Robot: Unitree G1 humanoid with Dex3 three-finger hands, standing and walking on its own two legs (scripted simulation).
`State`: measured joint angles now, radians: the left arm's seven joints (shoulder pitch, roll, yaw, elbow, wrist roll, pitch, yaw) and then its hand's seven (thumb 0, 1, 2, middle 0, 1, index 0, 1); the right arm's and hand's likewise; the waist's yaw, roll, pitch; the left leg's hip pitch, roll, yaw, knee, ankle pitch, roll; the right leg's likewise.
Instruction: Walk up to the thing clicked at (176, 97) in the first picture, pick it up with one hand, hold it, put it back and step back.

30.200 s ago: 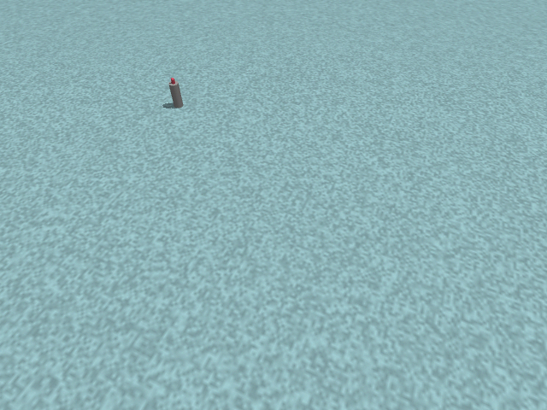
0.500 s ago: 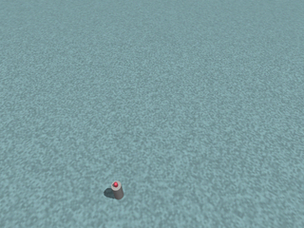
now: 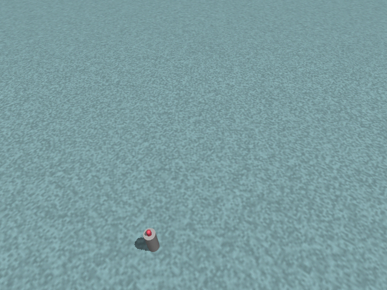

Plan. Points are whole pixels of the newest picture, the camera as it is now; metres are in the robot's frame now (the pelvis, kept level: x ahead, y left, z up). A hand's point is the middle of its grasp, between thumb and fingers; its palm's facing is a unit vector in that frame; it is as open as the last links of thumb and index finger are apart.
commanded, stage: stand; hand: left
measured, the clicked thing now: (151, 239) +0.48 +0.22 -0.68
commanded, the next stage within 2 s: step back in 1.08 s
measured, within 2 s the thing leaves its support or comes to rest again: neither
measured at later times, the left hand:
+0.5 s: hand out of the picture +0.11 +0.23 -0.15, palm faces -0.03 -0.94 -0.34, open 7.4 cm
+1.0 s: hand out of the picture +0.11 +0.23 -0.15, palm faces -0.03 -0.94 -0.34, open 7.4 cm
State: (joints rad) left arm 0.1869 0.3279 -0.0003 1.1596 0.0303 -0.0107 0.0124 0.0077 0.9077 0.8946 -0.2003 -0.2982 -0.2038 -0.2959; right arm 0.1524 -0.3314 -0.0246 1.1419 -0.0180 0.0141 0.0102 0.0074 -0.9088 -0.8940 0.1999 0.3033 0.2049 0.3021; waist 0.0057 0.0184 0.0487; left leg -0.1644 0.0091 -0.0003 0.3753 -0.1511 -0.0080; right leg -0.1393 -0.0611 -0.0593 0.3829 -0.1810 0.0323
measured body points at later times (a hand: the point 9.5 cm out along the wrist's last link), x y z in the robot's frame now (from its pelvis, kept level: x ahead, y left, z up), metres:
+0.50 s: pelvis +0.02 -0.01 +0.00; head +0.03 -0.02 +0.45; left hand +0.11 +0.28 -0.13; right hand +0.08 -0.31 -0.14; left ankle +0.04 +0.12 -0.74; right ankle +0.02 -0.14 -0.74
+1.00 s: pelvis +0.04 -0.01 +0.00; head +0.04 -0.02 +0.45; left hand +0.11 +0.28 -0.13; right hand +0.11 -0.31 -0.13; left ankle +0.04 +0.12 -0.74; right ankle +0.02 -0.14 -0.74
